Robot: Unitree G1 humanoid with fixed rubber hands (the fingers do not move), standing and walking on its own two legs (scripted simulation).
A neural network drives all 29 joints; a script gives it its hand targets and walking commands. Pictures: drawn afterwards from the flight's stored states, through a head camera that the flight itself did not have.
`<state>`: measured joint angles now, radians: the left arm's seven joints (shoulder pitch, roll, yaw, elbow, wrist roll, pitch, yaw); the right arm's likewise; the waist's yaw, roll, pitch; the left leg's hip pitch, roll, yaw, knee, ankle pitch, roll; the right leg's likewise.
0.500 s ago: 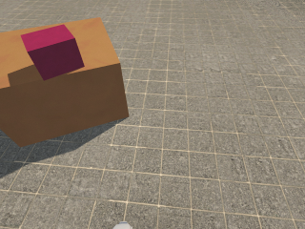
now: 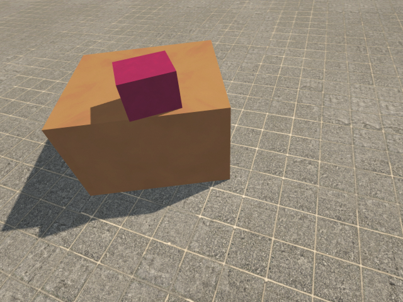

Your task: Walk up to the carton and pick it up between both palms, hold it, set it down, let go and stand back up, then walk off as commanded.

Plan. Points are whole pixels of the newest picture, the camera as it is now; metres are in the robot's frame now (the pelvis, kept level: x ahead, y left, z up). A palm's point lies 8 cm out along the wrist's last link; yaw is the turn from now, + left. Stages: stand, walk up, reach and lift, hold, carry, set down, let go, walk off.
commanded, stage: walk up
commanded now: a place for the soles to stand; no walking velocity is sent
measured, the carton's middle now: (147, 85) +1.04 +0.32 -0.11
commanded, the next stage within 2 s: none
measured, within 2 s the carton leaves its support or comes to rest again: neither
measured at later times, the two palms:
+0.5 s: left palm out of the picture +0.16 +0.42 -0.10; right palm (305, 231) +0.30 -0.20 -0.08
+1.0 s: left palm (32, 266) +0.24 +0.45 -0.11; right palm (281, 215) +0.36 -0.16 -0.11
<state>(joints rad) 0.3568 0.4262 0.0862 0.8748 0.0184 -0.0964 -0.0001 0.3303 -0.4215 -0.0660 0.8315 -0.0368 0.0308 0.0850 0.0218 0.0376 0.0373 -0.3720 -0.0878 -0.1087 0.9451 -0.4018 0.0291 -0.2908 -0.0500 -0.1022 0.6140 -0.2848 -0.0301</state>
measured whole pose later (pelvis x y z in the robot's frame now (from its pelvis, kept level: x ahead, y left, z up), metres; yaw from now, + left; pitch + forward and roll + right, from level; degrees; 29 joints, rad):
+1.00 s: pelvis +0.23 +0.13 -0.01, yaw +12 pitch -2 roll +2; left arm 0.21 0.40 0.02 0.88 0.00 0.00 -0.01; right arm 0.25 -0.40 -0.03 0.91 -0.02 -0.01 0.01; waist 0.03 -0.02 0.08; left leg -0.27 -0.01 0.00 0.63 -0.30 -0.01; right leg -0.39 -0.12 -0.04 0.70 -0.27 0.01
